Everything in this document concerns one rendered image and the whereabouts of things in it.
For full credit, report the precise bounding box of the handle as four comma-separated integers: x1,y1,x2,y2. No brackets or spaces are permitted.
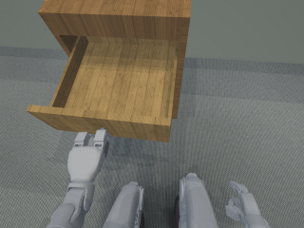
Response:
88,127,110,158

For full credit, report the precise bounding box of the robot shin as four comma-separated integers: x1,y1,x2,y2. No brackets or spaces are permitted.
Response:
179,173,205,228
130,181,142,228

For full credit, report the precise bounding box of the right robot hand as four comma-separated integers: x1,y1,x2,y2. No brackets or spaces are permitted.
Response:
225,180,261,223

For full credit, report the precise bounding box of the drawer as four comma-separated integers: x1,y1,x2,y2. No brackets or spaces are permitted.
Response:
26,36,180,143

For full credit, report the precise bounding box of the robot right forearm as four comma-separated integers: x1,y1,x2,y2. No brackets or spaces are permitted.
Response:
243,214,271,228

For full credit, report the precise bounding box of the left robot hand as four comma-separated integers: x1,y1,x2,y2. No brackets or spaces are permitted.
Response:
67,129,112,183

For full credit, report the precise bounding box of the robot right shin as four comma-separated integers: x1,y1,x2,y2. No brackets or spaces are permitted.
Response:
179,173,205,228

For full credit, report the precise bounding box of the robot left shin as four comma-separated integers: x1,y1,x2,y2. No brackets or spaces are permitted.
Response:
130,181,142,228

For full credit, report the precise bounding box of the cabinet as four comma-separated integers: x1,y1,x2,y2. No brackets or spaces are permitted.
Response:
38,0,192,119

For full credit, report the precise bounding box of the robot left forearm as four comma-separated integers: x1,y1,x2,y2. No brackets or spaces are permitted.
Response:
46,181,95,228

